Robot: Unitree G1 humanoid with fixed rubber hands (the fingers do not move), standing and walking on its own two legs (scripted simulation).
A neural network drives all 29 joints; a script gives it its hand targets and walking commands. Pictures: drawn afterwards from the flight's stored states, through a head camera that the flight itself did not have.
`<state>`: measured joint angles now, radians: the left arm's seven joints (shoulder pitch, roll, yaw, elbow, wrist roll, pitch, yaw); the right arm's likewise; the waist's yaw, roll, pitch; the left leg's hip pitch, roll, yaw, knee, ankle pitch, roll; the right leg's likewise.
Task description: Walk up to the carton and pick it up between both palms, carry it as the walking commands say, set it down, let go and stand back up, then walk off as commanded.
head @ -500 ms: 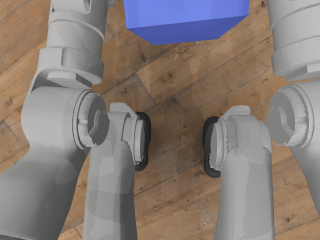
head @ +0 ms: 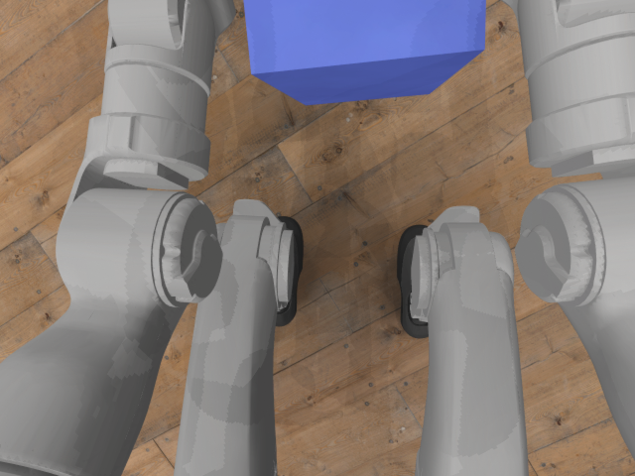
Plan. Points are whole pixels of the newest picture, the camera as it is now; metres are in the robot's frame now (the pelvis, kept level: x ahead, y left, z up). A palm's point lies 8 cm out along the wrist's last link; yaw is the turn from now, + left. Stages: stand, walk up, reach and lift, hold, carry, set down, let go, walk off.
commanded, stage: reach and lift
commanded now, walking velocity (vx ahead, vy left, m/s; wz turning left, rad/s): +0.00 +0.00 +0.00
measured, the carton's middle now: out of the picture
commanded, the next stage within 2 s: none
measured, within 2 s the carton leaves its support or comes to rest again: neither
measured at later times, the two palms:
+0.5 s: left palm out of the picture +0.54 +0.13 -0.02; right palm out of the picture +0.56 -0.13 -0.01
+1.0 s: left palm out of the picture +0.52 +0.12 +0.05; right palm out of the picture +0.53 -0.13 +0.06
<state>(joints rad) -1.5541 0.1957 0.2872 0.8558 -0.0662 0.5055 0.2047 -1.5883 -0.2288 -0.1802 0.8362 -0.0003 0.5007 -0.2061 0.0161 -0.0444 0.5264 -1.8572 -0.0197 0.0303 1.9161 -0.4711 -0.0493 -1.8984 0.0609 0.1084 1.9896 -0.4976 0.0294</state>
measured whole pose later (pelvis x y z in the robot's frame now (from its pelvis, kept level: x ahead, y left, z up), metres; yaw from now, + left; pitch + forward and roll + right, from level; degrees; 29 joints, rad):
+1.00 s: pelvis -0.01 +0.00 +0.10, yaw -2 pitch +14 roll +5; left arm -1.35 0.13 0.29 0.76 -0.05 0.55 0.19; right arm -1.36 -0.15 -0.19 0.73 -0.01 0.54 -0.22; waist 0.04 -0.05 0.52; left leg -1.41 -0.01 0.03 1.59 -0.42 -0.05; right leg -1.46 0.06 0.12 1.67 -0.44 0.02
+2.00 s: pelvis -0.01 -0.01 +0.22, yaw -5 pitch +2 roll +4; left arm -1.08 0.05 0.29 0.70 -0.02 0.56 0.19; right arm -1.12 -0.06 -0.20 0.71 -0.03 0.53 -0.22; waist 0.06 -0.05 0.52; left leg -0.83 0.00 0.03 1.10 -0.30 -0.04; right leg -0.89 0.06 0.13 1.19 -0.32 0.01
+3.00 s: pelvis +0.09 +0.00 +0.31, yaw -6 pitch -2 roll +2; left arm -0.64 -0.11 0.34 0.70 0.17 0.68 0.14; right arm -0.63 0.11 -0.25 0.70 -0.20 0.61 -0.15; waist 0.08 -0.03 -0.01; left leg -0.35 0.00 0.03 0.63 -0.24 -0.03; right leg -0.41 0.04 0.14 0.72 -0.27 0.00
